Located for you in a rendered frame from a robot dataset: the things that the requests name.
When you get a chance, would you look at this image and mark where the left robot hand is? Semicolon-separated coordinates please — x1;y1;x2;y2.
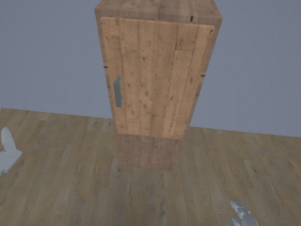
0;104;22;175

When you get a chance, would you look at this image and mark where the cupboard door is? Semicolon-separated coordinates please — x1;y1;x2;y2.
101;16;214;139

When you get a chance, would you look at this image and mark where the right robot hand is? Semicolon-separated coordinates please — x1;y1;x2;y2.
229;200;259;226

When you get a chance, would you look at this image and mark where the handle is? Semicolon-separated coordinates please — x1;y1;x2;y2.
113;75;123;107

